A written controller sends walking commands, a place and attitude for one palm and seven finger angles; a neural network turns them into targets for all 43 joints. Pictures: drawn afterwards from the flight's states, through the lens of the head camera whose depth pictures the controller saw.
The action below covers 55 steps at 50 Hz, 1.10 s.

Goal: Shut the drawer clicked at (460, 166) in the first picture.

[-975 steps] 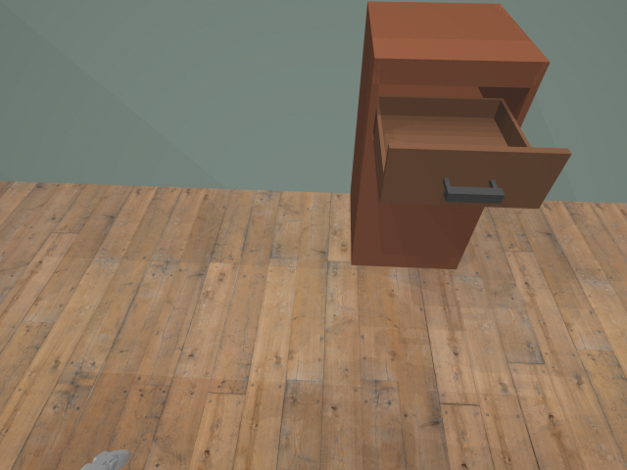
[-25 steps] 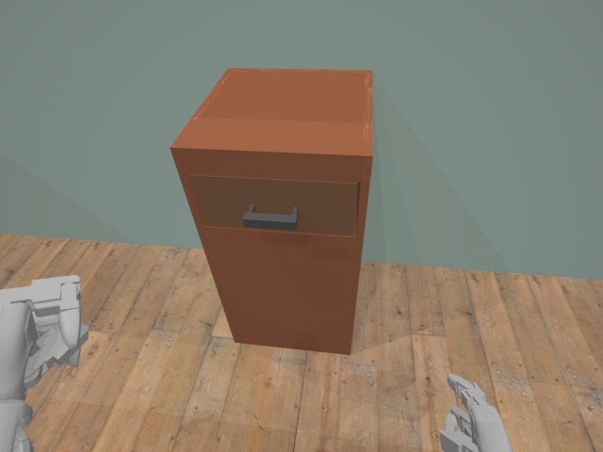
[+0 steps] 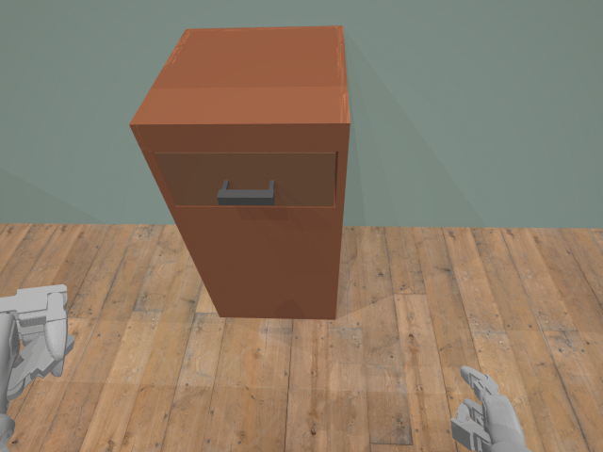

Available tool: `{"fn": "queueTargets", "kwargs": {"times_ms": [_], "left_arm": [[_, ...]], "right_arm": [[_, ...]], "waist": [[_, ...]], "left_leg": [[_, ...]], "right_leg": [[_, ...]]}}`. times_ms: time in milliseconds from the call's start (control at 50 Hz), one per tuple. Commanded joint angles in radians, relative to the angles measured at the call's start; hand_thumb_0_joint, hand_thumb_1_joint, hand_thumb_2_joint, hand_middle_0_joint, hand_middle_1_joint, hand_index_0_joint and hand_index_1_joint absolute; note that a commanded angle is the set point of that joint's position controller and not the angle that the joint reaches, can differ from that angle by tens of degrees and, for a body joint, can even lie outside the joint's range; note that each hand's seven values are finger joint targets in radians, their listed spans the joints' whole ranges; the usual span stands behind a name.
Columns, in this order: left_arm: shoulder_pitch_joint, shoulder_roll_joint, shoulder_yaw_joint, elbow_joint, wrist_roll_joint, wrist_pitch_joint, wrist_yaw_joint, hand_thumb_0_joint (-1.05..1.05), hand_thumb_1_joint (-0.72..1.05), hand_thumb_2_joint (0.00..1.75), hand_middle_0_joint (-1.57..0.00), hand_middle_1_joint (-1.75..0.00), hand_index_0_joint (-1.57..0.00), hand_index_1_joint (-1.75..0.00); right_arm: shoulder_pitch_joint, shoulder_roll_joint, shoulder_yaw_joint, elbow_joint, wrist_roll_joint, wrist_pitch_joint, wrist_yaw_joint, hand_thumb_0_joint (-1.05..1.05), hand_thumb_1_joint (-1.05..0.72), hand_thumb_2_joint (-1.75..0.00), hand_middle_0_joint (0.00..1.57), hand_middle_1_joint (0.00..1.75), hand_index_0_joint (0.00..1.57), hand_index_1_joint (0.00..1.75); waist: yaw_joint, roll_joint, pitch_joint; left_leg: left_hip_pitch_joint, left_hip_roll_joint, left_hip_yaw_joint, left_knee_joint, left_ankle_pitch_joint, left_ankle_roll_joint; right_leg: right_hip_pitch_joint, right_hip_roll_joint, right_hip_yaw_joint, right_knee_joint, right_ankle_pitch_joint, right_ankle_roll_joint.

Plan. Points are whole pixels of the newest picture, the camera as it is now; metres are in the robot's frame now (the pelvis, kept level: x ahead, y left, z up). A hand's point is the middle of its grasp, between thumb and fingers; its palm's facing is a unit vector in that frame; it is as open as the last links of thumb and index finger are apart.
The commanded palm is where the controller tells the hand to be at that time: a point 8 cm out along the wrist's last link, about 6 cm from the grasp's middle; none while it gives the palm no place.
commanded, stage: step back with the hand held close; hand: left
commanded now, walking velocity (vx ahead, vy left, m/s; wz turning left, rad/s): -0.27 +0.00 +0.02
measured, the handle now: (247, 190) +0.63 +0.16 -0.08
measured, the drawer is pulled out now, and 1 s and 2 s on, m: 0.00 0.00 0.00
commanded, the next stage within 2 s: stop stepping back and stand still in 0.90 s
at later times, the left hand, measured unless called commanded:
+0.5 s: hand out of the picture +0.10 +0.26 +0.14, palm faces +0.38 -0.77 -0.51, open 3.2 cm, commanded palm +0.02 +0.30 +0.17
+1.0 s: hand out of the picture +0.01 +0.22 +0.16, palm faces +0.34 -0.82 -0.46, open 3.3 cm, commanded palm -0.06 +0.27 +0.17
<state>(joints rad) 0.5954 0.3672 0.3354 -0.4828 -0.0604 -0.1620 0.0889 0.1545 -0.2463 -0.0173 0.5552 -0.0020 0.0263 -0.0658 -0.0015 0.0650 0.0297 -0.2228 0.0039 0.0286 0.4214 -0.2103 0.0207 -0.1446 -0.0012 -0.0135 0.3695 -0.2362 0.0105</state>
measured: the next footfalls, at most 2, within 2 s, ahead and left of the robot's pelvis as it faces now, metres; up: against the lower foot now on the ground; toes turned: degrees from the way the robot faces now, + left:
left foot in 0.72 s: -0.04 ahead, +0.11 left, +0.00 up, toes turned +5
right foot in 1.06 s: -0.28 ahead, -0.14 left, +0.00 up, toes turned +2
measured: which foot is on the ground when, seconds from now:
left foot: down 0.00-0.58, up 0.60-0.70, down 0.72-1.00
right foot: down 0.00-0.72, up 0.74-1.00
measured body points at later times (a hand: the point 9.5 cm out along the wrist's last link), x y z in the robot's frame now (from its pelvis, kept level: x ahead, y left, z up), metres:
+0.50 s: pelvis -0.09 +0.01 -0.01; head -0.06 +0.01 +0.43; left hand +0.07 +0.30 +0.17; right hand +0.11 -0.22 -0.09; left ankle +0.00 +0.11 -0.74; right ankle -0.04 -0.12 -0.74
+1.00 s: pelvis -0.19 -0.01 -0.01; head -0.14 +0.01 +0.44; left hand -0.01 +0.27 +0.19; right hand +0.01 -0.22 -0.09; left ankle -0.08 +0.11 -0.74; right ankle -0.28 -0.14 -0.72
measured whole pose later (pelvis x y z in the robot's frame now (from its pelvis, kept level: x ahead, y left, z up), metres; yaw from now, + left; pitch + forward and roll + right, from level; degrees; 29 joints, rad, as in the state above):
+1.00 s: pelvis -0.19 -0.01 -0.01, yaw +0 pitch +5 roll -2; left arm 0.61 0.41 0.39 -0.66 -0.04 -0.24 0.14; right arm 0.16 -0.14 0.00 0.60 -0.04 -0.13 -0.03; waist 0.01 -0.01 0.00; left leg -0.49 0.08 0.05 0.46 -0.06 0.01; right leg -0.26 0.05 0.01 0.68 -0.47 0.01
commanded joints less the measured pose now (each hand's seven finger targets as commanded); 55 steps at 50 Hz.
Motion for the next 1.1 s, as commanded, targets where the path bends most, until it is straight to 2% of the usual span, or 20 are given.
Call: {"fn": "queueTargets", "kwargs": {"times_ms": [0,180,340,440,480,520,560,580,620,660,680,700,720,760,820,920,1000,1020,1060,1080], "left_arm": [[0.082,0.190,0.162,-0.243,-0.020,-0.067,0.028,0.00,0.90,0.90,-1.40,-1.60,-1.40,-1.60],[0.058,0.193,0.151,-0.270,-0.008,-0.080,0.049,0.00,0.90,0.90,-1.40,-1.60,-1.40,-1.60],[0.028,0.168,0.142,-0.238,0.024,-0.123,0.059,0.00,0.90,0.90,-1.40,-1.60,-1.40,-1.60],[0.006,0.167,0.159,-0.278,0.055,-0.147,0.060,0.00,0.90,0.90,-1.40,-1.60,-1.40,-1.60],[0.021,0.202,0.197,-0.296,0.055,-0.155,0.062,0.00,0.90,0.90,-1.40,-1.60,-1.40,-1.60],[0.051,0.206,0.195,-0.319,0.039,-0.164,0.062,0.00,0.90,0.90,-1.40,-1.60,-1.40,-1.60],[0.026,0.212,0.181,-0.326,0.015,-0.162,0.071,0.00,0.90,0.90,-1.40,-1.60,-1.40,-1.60],[-0.002,0.203,0.170,-0.338,0.010,-0.156,0.077,0.00,0.90,0.90,-1.40,-1.60,-1.40,-1.60],[-0.037,0.187,0.146,-0.318,0.020,-0.145,0.081,0.00,0.90,0.90,-1.40,-1.60,-1.40,-1.60],[-0.065,0.186,0.137,-0.302,0.025,-0.145,0.084,0.00,0.90,0.90,-1.40,-1.60,-1.40,-1.60],[-0.090,0.177,0.124,-0.319,0.023,-0.149,0.083,0.00,0.90,0.90,-1.40,-1.60,-1.40,-1.60],[-0.076,0.179,0.141,-0.319,0.035,-0.159,0.086,0.00,0.90,0.90,-1.40,-1.60,-1.40,-1.60],[-0.081,0.188,0.159,-0.309,0.046,-0.163,0.089,0.00,0.90,0.90,-1.40,-1.60,-1.40,-1.60],[-0.040,0.193,0.188,-0.279,0.038,-0.179,0.081,0.00,0.90,0.90,-1.40,-1.60,-1.40,-1.60],[-0.006,0.167,0.161,-0.349,0.023,-0.156,0.074,0.00,0.90,0.90,-1.40,-1.60,-1.40,-1.60],[0.014,0.157,0.125,-0.411,0.008,-0.144,0.063,0.00,0.90,0.90,-1.40,-1.60,-1.40,-1.60],[0.089,0.201,0.181,-0.386,-0.003,-0.152,0.053,0.00,0.90,0.90,-1.40,-1.60,-1.40,-1.60],[0.108,0.231,0.203,-0.381,-0.004,-0.152,0.048,0.00,0.90,0.90,-1.40,-1.60,-1.40,-1.60],[0.104,0.282,0.255,-0.346,-0.027,-0.147,0.061,0.00,0.90,0.90,-1.40,-1.60,-1.40,-1.60],[0.079,0.279,0.260,-0.361,-0.031,-0.147,0.073,0.00,0.90,0.90,-1.40,-1.60,-1.40,-1.60]], "right_arm": [[-0.094,-0.091,-0.035,-0.181,0.010,-0.024,-0.016,0.00,-0.90,-0.90,0.20,0.30,0.20,0.30],[-0.073,-0.105,-0.044,-0.178,0.006,-0.039,-0.032,0.00,-0.90,-0.90,0.20,0.30,0.20,0.30],[-0.074,-0.119,-0.043,-0.186,0.008,-0.070,-0.032,0.00,-0.90,-0.90,0.20,0.30,0.20,0.30],[-0.070,-0.127,-0.047,-0.194,0.005,-0.104,-0.035,0.00,-0.90,-0.90,0.20,0.30,0.20,0.30],[-0.061,-0.121,-0.054,-0.195,0.005,-0.118,-0.033,0.00,-0.90,-0.90,0.20,0.30,0.20,0.30],[-0.038,-0.098,-0.056,-0.186,0.006,-0.125,-0.024,0.00,-0.90,-0.90,0.20,0.30,0.20,0.30],[-0.013,-0.081,-0.065,-0.141,0.005,-0.118,-0.012,0.00,-0.90,-0.90,0.20,0.30,0.20,0.30],[-0.001,-0.078,-0.070,-0.122,-0.002,-0.110,-0.006,0.00,-0.90,-0.90,0.20,0.30,0.20,0.30],[-0.021,-0.063,-0.059,-0.113,-0.004,-0.105,-0.008,0.00,-0.90,-0.90,0.20,0.30,0.20,0.30],[-0.040,-0.068,-0.047,-0.103,-0.005,-0.109,-0.021,0.00,-0.90,-0.90,0.20,0.30,0.20,0.30],[-0.075,-0.095,-0.048,-0.110,-0.003,-0.118,-0.034,0.00,-0.90,-0.90,0.20,0.30,0.20,0.30],[-0.076,-0.115,-0.048,-0.111,-0.006,-0.127,-0.042,0.00,-0.90,-0.90,0.20,0.30,0.20,0.30],[-0.055,-0.088,-0.050,-0.103,-0.017,-0.146,-0.041,0.00,-0.90,-0.90,0.20,0.30,0.20,0.30],[-0.029,-0.085,-0.069,-0.091,-0.025,-0.174,-0.021,0.00,-0.90,-0.90,0.20,0.30,0.20,0.30],[-0.035,-0.078,-0.072,-0.087,-0.024,-0.180,0.005,0.00,-0.90,-0.90,0.20,0.30,0.20,0.30],[-0.034,-0.082,-0.051,-0.076,-0.026,-0.196,0.026,0.00,-0.90,-0.90,0.20,0.30,0.20,0.30],[-0.031,-0.074,-0.046,-0.071,-0.025,-0.183,0.023,0.00,-0.90,-0.90,0.20,0.30,0.20,0.30],[-0.037,-0.068,-0.045,-0.088,-0.019,-0.168,0.024,0.00,-0.90,-0.90,0.20,0.30,0.20,0.30],[-0.055,-0.049,-0.035,-0.104,-0.004,-0.140,0.015,0.00,-0.90,-0.90,0.20,0.30,0.20,0.30],[-0.062,-0.057,-0.035,-0.099,0.007,-0.134,0.011,0.00,-0.90,-0.90,0.20,0.30,0.20,0.30]], "waist": [[0.023,-0.048,-0.256],[0.008,0.001,-0.183],[-0.002,0.027,-0.065],[0.007,0.108,-0.075],[0.006,0.083,-0.113],[-0.004,-0.043,-0.115],[-0.017,-0.220,-0.132],[-0.024,-0.254,-0.154],[-0.032,-0.249,-0.142],[-0.033,-0.171,-0.077],[-0.025,-0.004,-0.036],[-0.014,0.181,-0.058],[-0.009,0.200,-0.103],[-0.009,0.164,-0.167],[0.001,0.070,-0.163],[-0.003,0.179,-0.205],[0.012,0.150,-0.255],[0.009,0.046,-0.237],[0.008,-0.224,-0.196],[0.019,-0.234,-0.218]], "left_leg": [[0.128,0.047,-0.034,0.006,0.513,0.026],[-0.003,0.063,-0.064,-0.042,0.282,0.034],[-0.357,0.112,-0.157,-0.184,-0.317,0.077],[-0.579,0.171,-0.219,-0.234,-0.534,0.114],[-0.551,0.152,-0.200,-0.169,-0.505,0.110],[-0.389,0.062,-0.110,0.025,-0.348,0.065],[-0.105,-0.032,-0.028,0.356,-0.187,-0.006],[-0.053,-0.036,-0.027,0.456,-0.167,-0.020],[-0.049,-0.016,-0.037,0.423,-0.147,-0.011],[-0.004,0.010,-0.054,0.101,-0.080,0.007],[-0.064,0.082,-0.147,-0.054,-0.055,0.035],[-0.202,0.233,-0.299,-0.168,-0.026,0.090],[-0.256,0.327,-0.366,-0.197,0.032,0.141],[-0.277,0.363,-0.354,-0.207,-0.070,0.181],[-0.145,0.319,-0.236,-0.110,0.138,0.167],[-0.038,0.269,-0.192,-0.172,0.052,0.102],[0.046,0.183,-0.103,-0.089,0.085,0.036],[0.038,0.112,-0.026,-0.008,-0.006,0.000],[-0.032,0.009,0.041,0.308,-0.092,-0.041],[-0.159,-0.007,0.014,0.404,-0.132,-0.031]], "right_leg": [[0.046,-0.036,-0.005,0.033,0.480,0.011],[-0.004,-0.013,0.009,0.041,0.281,0.016],[0.093,0.022,0.024,0.117,0.012,0.016],[0.228,0.069,0.031,0.286,0.008,0.019],[0.211,0.059,0.074,0.253,0.021,0.009],[0.011,-0.024,0.200,0.086,-0.010,-0.032],[-0.324,-0.210,0.385,-0.135,-0.143,-0.117],[-0.366,-0.264,0.402,-0.160,-0.108,-0.154],[-0.340,-0.245,0.313,-0.115,0.037,-0.140],[-0.352,-0.135,0.189,-0.009,0.016,-0.061],[-0.333,-0.035,0.130,0.112,-0.017,-0.022],[-0.215,0.047,0.064,0.335,-0.032,0.009],[-0.174,0.077,0.074,0.545,-0.148,0.010],[-0.170,0.078,0.118,0.764,-0.218,0.005],[-0.249,0.053,0.091,0.643,-0.241,0.008],[-0.167,0.071,-0.012,0.318,-0.267,0.002],[-0.062,0.049,-0.034,-0.053,-0.069,-0.013],[-0.079,-0.011,0.013,-0.122,-0.007,-0.031],[-0.232,-0.258,0.248,-0.172,0.065,-0.109],[-0.103,-0.282,0.241,-0.100,0.377,-0.109]]}}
